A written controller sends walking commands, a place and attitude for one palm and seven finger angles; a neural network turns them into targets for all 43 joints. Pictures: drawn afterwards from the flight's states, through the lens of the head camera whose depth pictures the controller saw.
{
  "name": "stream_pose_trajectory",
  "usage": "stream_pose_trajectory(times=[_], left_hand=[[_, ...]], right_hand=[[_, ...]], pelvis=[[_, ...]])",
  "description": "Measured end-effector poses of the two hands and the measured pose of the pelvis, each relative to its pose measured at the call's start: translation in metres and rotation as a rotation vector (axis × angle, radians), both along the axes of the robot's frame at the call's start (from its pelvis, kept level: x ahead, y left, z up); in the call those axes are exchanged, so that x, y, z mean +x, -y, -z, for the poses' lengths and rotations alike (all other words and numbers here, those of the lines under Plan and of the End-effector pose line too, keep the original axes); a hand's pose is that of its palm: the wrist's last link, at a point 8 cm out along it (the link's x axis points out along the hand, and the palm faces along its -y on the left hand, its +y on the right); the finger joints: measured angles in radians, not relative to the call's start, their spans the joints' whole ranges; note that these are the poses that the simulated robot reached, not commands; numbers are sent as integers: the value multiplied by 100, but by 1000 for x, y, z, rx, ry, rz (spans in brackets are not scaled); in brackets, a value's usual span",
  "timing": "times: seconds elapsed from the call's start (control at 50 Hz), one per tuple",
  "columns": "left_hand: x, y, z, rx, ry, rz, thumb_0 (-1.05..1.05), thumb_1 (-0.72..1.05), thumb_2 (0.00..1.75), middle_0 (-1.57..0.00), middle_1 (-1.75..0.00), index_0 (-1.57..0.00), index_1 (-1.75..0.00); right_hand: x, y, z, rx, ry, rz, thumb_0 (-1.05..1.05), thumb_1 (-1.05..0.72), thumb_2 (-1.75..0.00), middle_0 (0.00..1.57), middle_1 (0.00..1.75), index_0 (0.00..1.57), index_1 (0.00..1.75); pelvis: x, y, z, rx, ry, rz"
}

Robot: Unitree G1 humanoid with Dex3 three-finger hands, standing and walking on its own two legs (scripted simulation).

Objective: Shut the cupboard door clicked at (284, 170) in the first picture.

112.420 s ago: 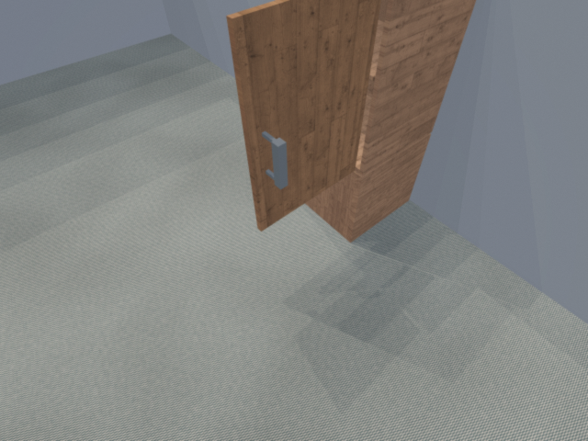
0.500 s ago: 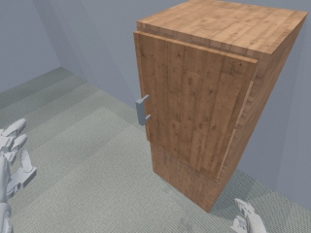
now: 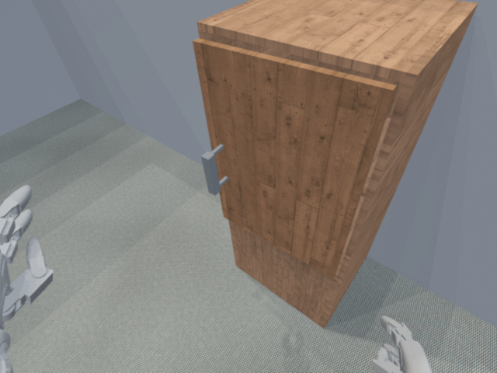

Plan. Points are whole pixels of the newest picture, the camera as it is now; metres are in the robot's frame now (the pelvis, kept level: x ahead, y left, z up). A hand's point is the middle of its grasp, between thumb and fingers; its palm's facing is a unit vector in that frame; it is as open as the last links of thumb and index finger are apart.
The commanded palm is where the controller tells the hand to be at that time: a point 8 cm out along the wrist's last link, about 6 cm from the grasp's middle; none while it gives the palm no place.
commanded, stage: step back with the hand held close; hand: left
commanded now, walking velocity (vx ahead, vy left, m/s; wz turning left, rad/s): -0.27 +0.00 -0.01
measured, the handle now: (216, 169) +0.63 +0.15 -0.07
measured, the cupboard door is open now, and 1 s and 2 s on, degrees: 3 3 3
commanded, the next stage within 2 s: stop stepping back and stand still in 1.14 s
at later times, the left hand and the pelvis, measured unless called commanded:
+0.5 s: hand out of the picture +0.14 +0.30 +0.15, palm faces +0.41 -0.77 -0.49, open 7.4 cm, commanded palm +0.08 +0.33 +0.18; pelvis -0.06 +0.03 -0.01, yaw +0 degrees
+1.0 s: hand out of the picture +0.02 +0.34 +0.16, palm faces +0.53 -0.74 -0.42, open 7.4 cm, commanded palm -0.06 +0.36 +0.18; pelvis -0.16 +0.05 -0.02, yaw +8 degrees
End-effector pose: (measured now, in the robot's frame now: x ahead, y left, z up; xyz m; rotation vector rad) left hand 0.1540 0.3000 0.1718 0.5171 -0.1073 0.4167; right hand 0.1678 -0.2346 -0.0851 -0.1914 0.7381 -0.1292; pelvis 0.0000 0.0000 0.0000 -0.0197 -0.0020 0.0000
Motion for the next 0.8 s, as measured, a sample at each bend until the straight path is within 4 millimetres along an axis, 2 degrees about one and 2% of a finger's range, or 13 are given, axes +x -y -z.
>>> stream_pose_trajectory(times=[0.16, 0.28, 0.56, 0.66, 0.8], left_hand=[[6, -4, -7, 54, -8, 68, 1, 89, 90, -22, -30, -22, -30], [-6, -15, -14, 95, 15, 88, 1, 89, 90, -22, -30, -22, -30], [-74, -38, 3, 78, 86, 18, 1, 89, 90, -22, -30, -22, -30], [-99, -36, -3, 97, 152, 2, 1, 89, 90, -22, -30, -22, -30], [-143, -37, -11, 142, 180, -7, 1, 89, 90, -22, -30, -22, -30]], right_hand=[[-14, 0, -1, -25, -35, 62, 1, -91, -90, 20, 30, 20, 30], [-29, -8, -6, -26, -21, 80, 1, -91, -90, 20, 30, 20, 30], [-81, -22, -7, -84, -1, 18, 1, -91, -90, 20, 30, 20, 30], [-97, -25, -1, -93, -16, -34, 1, -91, -90, 21, 30, 20, 30], [-114, -31, 4, -82, -26, -65, 1, -91, -90, 21, 30, 20, 30]], pelvis=[[-8, -11, 1, 5, -19, 17], [-23, -19, 3, 1, -24, 25], [-74, -28, 12, -24, 1, -11], [-93, -25, 17, -23, 9, -79], [-117, -27, 20, -16, 9, -83]])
